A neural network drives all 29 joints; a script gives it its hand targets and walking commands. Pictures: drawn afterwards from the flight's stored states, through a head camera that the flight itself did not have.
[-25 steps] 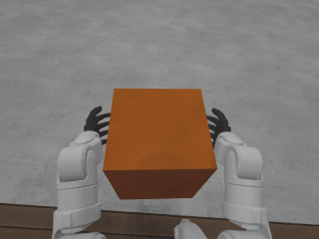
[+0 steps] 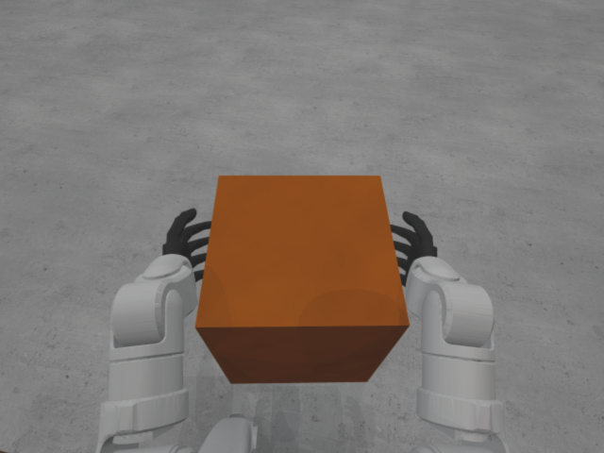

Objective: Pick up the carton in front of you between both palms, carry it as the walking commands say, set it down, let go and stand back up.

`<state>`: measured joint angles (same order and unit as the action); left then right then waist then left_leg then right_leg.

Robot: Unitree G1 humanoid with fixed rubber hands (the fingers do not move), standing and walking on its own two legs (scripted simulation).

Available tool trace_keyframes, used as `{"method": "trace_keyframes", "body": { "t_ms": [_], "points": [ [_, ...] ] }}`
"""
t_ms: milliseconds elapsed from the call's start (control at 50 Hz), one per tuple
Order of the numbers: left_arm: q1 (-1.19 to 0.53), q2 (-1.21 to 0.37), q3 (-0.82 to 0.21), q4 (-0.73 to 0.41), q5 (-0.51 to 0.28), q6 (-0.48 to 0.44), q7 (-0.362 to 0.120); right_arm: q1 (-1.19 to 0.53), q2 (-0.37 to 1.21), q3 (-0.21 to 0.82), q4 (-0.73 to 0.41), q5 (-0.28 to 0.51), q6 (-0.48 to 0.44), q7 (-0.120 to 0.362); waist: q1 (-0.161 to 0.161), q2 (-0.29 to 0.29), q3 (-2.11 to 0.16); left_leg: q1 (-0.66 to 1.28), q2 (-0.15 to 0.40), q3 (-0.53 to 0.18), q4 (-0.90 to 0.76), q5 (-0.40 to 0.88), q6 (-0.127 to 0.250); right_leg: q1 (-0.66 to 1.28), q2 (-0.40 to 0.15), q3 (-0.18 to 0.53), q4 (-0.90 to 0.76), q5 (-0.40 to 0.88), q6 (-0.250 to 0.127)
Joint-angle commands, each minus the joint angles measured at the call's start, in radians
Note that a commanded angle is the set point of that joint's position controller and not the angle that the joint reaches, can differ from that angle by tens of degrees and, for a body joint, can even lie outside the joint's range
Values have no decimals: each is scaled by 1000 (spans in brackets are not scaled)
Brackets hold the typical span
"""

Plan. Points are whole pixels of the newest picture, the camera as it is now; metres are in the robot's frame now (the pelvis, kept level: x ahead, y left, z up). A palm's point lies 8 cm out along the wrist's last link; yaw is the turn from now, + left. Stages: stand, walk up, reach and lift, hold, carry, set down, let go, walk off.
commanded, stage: carry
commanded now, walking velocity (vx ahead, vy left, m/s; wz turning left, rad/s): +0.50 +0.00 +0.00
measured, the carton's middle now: (299, 288) +0.34 +0.02 +0.01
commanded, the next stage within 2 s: none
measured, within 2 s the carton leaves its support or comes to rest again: neither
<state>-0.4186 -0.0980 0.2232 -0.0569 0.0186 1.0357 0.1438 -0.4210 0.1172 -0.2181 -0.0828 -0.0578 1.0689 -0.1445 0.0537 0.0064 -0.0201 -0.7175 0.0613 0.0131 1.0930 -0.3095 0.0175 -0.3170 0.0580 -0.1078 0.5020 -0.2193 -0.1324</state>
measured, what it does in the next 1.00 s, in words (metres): walks ahead: left foot, then right foot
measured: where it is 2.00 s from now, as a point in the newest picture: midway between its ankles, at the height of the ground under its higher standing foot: (309, 298)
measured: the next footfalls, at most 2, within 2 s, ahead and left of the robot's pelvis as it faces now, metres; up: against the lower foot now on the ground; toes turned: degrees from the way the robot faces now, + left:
left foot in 0.24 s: +0.35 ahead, +0.10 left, -0.01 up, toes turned +5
right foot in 0.74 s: +0.69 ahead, -0.12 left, -0.01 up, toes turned -12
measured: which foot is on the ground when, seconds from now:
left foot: up 0.00-0.22, down 0.24-0.76, up 0.78-1.00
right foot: down 0.00-0.24, up 0.26-0.72, down 0.74-1.00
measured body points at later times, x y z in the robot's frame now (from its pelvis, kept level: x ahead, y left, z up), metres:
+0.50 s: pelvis +0.31 +0.04 +0.01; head +0.34 +0.05 +0.46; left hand +0.64 +0.17 +0.08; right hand +0.61 -0.13 +0.08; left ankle +0.31 +0.10 -0.74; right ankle +0.34 -0.11 -0.68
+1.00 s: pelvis +0.61 -0.03 +0.01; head +0.59 -0.04 +0.46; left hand +0.86 +0.13 +0.09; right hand +0.87 -0.17 +0.08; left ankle +0.68 +0.12 -0.69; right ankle +0.58 -0.10 -0.74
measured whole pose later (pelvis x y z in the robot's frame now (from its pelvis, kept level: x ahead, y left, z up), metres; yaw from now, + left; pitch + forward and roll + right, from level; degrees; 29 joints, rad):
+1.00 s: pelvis +0.61 -0.03 +0.01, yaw +0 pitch +3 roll +1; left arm -0.05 -0.13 0.07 -0.42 0.06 1.20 0.13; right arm -0.05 0.13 -0.06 -0.43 -0.08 1.23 -0.12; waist 0.02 0.01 -0.12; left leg -0.55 0.09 0.10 0.78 -0.25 -0.02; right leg -0.17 -0.02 -0.19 0.31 -0.21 -0.05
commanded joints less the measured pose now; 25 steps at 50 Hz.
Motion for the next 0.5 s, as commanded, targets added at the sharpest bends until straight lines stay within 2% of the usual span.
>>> {"method": "trace_keyframes", "body": {
  "t_ms": [0,60,140,160,180,200,220,240,260,280,300,320,340,360,400,440,480],
  "points": [
    [-630,-882,-746,-126,-327,-4,-138,-573,824,684,-82,228,-35,80,1,-97,-407,-106,8,33,-111,110,-9,431,-272,280,-114,539,-84],
    [-612,-834,-737,-146,-320,8,-129,-587,786,693,-124,245,-24,76,15,-102,-367,-73,-18,71,-285,223,4,455,-232,220,-111,632,-52],
    [-558,-776,-703,-114,-287,40,-114,-559,728,681,-117,247,14,74,32,-113,-316,51,-78,147,-550,346,29,487,-195,143,-91,728,-21],
    [-548,-767,-693,-102,-278,48,-110,-554,717,673,-110,246,23,75,18,-133,-317,137,-90,158,-606,364,44,469,-196,123,-66,785,-7],
    [-542,-761,-683,-92,-270,55,-107,-546,706,661,-99,242,31,75,-11,-150,-341,254,-106,176,-640,363,57,447,-200,102,0,860,12],
    [-543,-758,-674,-85,-262,63,-105,-530,697,646,-80,235,36,74,-59,-134,-388,433,-123,198,-703,394,63,397,-184,49,125,872,42],
    [-560,-753,-671,-77,-252,69,-103,-515,688,627,-65,224,40,74,-108,-87,-455,655,-55,132,-688,416,71,267,-160,15,287,670,75],
    [-567,-753,-667,-70,-251,77,-102,-498,672,604,-56,213,45,74,-112,74,-540,900,200,-180,-565,657,115,39,-128,12,500,216,114],
    [-554,-770,-662,-55,-253,82,-101,-535,663,607,-42,221,47,70,-112,277,-588,1123,365,-534,-629,578,309,-307,33,69,787,-320,150],
    [-561,-778,-663,-70,-253,84,-97,-506,720,629,-34,247,48,75,-114,220,-563,1081,335,-565,-703,369,302,-408,-12,137,861,-302,118],
    [-579,-819,-661,-86,-252,83,-98,-535,774,648,-72,270,42,87,-111,156,-518,1010,292,-485,-730,317,263,-429,-56,143,837,-247,99],
    [-587,-861,-661,-100,-249,79,-100,-579,832,680,-104,297,38,102,-95,60,-465,918,269,-403,-761,338,219,-403,-92,140,768,-181,102],
    [-571,-895,-665,-108,-242,74,-106,-614,881,711,-133,320,31,117,-79,45,-440,838,258,-344,-793,338,197,-363,-116,137,699,-146,112],
    [-557,-920,-678,-121,-237,69,-113,-626,916,733,-153,335,25,130,-65,47,-436,785,240,-294,-822,305,177,-313,-128,128,639,-123,120],
    [-494,-949,-709,-139,-222,60,-126,-588,946,766,-184,348,19,151,-65,64,-426,761,224,-217,-852,326,166,-280,-125,92,517,-112,137],
    [-416,-958,-743,-167,-212,54,-134,-502,945,786,-209,342,19,165,-71,88,-416,795,220,-161,-873,393,168,-290,-125,58,394,-90,153],
    [-345,-959,-780,-213,-212,53,-143,-414,932,800,-244,332,23,177,-72,105,-395,832,197,-103,-873,470,152,-304,-123,27,278,-29,163]
  ]
}}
